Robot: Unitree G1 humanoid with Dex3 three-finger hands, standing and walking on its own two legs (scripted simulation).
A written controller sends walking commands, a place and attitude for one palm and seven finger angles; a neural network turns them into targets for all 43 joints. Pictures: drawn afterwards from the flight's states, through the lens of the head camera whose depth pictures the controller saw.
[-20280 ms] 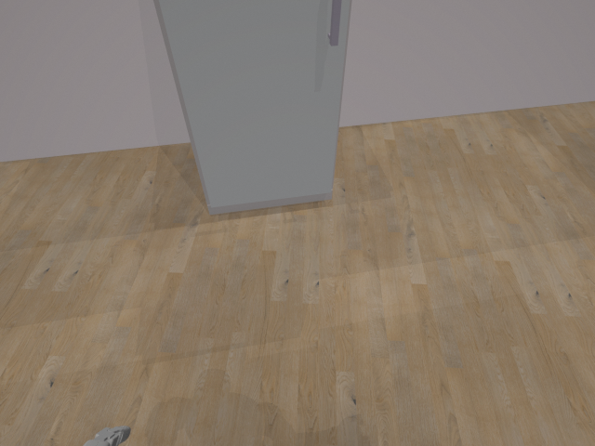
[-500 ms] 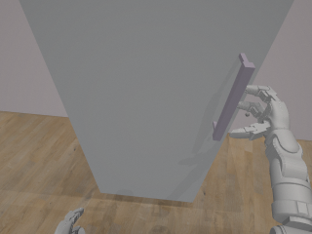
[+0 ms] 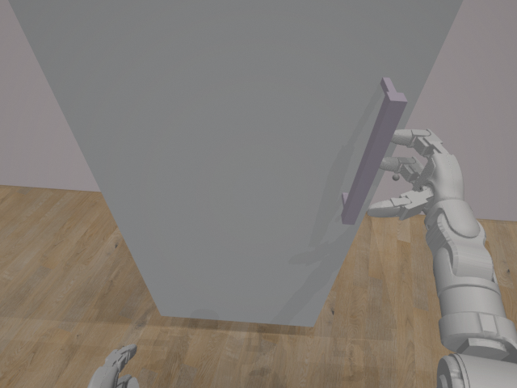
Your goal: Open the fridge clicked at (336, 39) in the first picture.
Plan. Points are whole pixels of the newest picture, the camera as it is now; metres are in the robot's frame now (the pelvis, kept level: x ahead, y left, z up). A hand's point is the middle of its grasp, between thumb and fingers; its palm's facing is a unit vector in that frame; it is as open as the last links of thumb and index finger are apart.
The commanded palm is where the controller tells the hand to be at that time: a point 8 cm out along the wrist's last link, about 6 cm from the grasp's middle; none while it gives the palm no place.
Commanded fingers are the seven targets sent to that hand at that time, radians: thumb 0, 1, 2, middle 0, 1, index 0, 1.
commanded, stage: slide the fingers in behind the handle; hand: right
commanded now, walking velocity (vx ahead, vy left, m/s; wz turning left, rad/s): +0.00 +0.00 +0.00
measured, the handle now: (364, 160) +0.44 -0.13 +0.15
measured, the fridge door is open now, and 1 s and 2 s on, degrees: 0 0 0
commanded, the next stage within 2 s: grip the handle and tug to test in 1.66 s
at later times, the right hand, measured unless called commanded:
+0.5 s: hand (385, 187) +0.38 -0.15 +0.16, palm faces +0.00 +1.00 -0.02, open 14.0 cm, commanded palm +0.35 -0.20 +0.16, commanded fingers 0.00 0.50 -0.30 0.30 1.20 0.30 1.20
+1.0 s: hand (367, 184) +0.38 -0.12 +0.15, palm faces -0.02 +1.00 -0.01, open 14.0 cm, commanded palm +0.36 -0.18 +0.16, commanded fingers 0.00 0.50 -0.30 0.30 1.20 0.30 1.20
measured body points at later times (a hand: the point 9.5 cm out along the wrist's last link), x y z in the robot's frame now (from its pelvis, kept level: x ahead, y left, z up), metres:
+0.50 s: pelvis +0.00 +0.01 +0.00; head -0.01 +0.02 +0.45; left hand +0.14 +0.25 -0.09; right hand +0.37 -0.20 +0.16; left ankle -0.05 +0.11 -0.73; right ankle +0.06 -0.12 -0.73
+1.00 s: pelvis +0.01 +0.01 +0.00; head +0.00 +0.03 +0.45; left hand +0.15 +0.26 -0.10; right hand +0.38 -0.18 +0.16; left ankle -0.05 +0.11 -0.73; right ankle +0.06 -0.12 -0.73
